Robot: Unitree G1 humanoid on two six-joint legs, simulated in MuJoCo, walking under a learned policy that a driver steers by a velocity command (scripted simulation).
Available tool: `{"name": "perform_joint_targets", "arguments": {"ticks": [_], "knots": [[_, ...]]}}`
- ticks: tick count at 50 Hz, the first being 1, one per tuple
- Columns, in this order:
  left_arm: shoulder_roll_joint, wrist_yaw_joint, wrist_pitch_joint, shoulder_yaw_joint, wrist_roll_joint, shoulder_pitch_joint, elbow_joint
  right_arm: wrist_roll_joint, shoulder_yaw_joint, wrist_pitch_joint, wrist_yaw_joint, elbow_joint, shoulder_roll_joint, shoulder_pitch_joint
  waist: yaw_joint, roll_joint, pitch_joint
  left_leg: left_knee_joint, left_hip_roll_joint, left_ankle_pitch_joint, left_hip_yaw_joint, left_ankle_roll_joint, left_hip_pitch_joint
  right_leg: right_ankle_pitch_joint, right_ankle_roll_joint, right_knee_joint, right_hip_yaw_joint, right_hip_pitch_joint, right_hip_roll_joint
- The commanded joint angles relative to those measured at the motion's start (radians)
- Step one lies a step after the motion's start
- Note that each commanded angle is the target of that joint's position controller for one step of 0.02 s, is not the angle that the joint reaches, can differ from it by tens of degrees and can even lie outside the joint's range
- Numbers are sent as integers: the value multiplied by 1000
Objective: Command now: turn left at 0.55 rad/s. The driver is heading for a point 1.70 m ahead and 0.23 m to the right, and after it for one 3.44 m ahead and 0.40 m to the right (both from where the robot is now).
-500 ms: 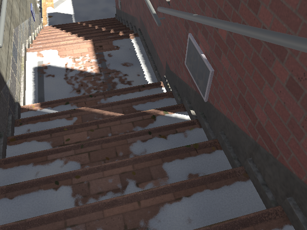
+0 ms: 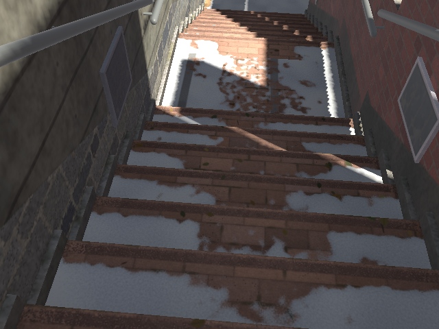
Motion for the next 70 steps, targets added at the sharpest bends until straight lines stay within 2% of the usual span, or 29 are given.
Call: {"name": "perform_joint_targets", "arguments": {"ticks": [1,4,9,17,19,24,28,29,31,33,35,37,38,40,41,42,43,44,46,47,48,50,53,55,57,60,67,69,70], "knots": [[141,10,-4,32,19,-28,-63,30,-37,-27,-6,-67,-131,4,2,116,-46,-141,283,390,-276,207,100,-11,7,266,99,-204,10],[97,-14,1,5,8,17,-36,11,-37,-14,-7,-107,-151,-22,7,97,-63,-153,241,367,-262,207,51,140,18,303,88,-194,34],[74,-68,25,-30,23,24,25,8,-17,-16,-4,-62,-104,128,-87,106,-2,-226,251,-184,-336,173,187,244,36,156,69,-358,-10],[36,-101,-11,-62,30,-42,10,-22,16,-5,-31,-33,-96,156,-134,93,16,-241,302,-195,-301,208,260,306,-67,30,52,-430,-11],[23,-121,-25,-68,46,45,33,-63,27,-3,-46,-22,-80,160,-108,71,7,-207,297,-44,-245,223,220,408,-84,185,73,-399,-23],[-5,-145,-29,-71,50,-14,-15,-47,60,-1,-63,47,-42,222,-119,66,34,-118,288,163,-137,200,212,438,-103,209,36,-413,-52],[-20,-150,-32,-67,49,-27,-56,-36,61,-9,-75,84,-87,219,-102,57,33,-17,287,372,-69,155,156,351,-113,197,-11,-304,-38],[-47,-143,-28,-80,33,-97,-73,-49,67,-17,-93,171,-57,342,-157,54,76,50,338,281,-124,113,413,553,-97,81,156,-587,-141],[-104,-132,-35,-94,60,-239,-87,9,92,-8,-134,246,44,583,-306,21,92,137,318,35,-176,116,738,638,-65,-148,102,-939,-140],[-137,-146,-30,-118,36,-224,-40,-6,105,1,-117,222,54,477,-267,-25,123,125,222,-55,-24,82,312,886,-77,-377,20,-553,-144],[-105,-159,5,-106,43,-182,-32,-74,105,6,-64,205,-5,376,-173,36,163,64,207,-237,17,77,-233,1021,-93,-173,-32,-5,-72],[5,-157,30,-71,64,-81,-5,-45,96,-10,-51,195,-59,249,-67,-13,194,156,243,-241,19,38,-194,838,-103,-222,12,30,-97],[22,-153,24,-59,71,12,41,-32,90,-6,-48,230,-85,244,-23,-82,153,308,206,-206,63,2,-126,870,-108,-338,-5,132,-85],[170,-129,-2,24,41,425,202,-103,91,23,-11,265,-122,304,120,-196,-87,871,106,-105,152,-95,-244,912,-124,-243,-77,730,-7],[228,-135,15,30,57,637,236,-70,112,17,23,308,42,516,87,-326,-439,1375,20,-576,87,-124,-374,1245,-243,32,85,1126,-122],[250,-161,17,30,56,658,209,-65,119,1,62,297,43,622,47,-246,-594,1555,5,-533,-66,-145,-462,1384,-373,61,336,1215,-220],[229,-180,8,30,38,561,195,-24,91,-21,55,180,-90,310,125,-178,-322,1709,-15,-503,-41,-172,-792,959,-434,-111,485,1009,-260],[213,-175,-9,21,-5,465,180,-4,95,-35,28,74,-93,62,154,-156,-155,1657,27,-451,-45,-141,-963,392,-437,-277,556,763,-266],[97,-200,-52,-42,28,235,148,-6,114,-29,-30,96,-44,158,-42,21,6,1408,147,-165,-157,-94,-729,366,-466,-335,611,126,-359],[57,-203,-65,-59,43,192,157,-5,115,-6,-38,124,-42,186,-113,-30,51,1402,156,-184,-159,-70,-652,331,-487,-378,625,-100,-363],[-61,-173,-83,-102,37,71,132,-39,134,18,-33,145,21,223,-165,-8,60,1115,219,78,-204,-37,-585,224,-412,-473,529,-247,-286],[-8,-123,-94,-91,6,81,139,-60,132,40,-5,173,30,190,-122,-99,57,832,191,160,-136,-47,-554,192,-413,-522,406,-263,-212],[16,-81,-91,-81,76,266,224,-83,126,27,31,191,23,112,-60,-34,-6,712,165,418,-146,-17,-681,403,-326,-325,238,-40,-126],[-52,-58,-81,-113,59,323,248,-58,122,4,39,181,-14,-52,7,12,-18,414,168,762,-143,-22,-748,311,-274,-219,172,81,-104],[-30,-80,-63,-123,76,376,280,-44,113,12,50,171,-13,-127,6,-77,15,455,117,818,-81,-22,-557,212,-274,-238,145,-94,-92],[-38,-87,-58,-137,78,429,322,-40,103,15,41,116,-20,-256,17,-26,73,428,93,714,-85,-8,-573,278,-257,-210,178,-27,-147],[-25,-50,-21,-119,31,527,384,-42,107,26,41,105,7,-381,107,-39,142,86,96,460,4,-39,-536,504,-198,-27,162,325,-156],[8,-52,-17,-107,30,489,382,-47,84,24,30,160,-27,-301,78,-33,101,49,55,393,85,-26,-292,661,-177,89,98,261,-127],[28,-67,-12,-103,44,437,376,-42,71,15,24,231,-42,-114,-3,3,59,-2,36,431,110,-14,-69,706,-162,259,45,185,-95]]}}
Velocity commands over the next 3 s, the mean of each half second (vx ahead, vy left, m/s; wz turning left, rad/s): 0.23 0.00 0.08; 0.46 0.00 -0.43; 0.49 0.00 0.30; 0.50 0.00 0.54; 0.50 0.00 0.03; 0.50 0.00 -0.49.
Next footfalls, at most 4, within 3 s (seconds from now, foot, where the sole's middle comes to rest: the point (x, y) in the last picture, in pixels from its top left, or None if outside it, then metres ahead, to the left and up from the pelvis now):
0.80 right None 0.38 -0.27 -0.94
1.42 left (265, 286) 0.74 -0.14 -1.09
1.82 right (314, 243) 1.02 -0.40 -1.24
2.32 left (256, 219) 1.14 -0.13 -1.24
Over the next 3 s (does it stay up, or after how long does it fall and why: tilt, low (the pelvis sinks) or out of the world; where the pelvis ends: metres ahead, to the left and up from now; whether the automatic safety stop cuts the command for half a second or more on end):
stays up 1.43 -0.24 -0.66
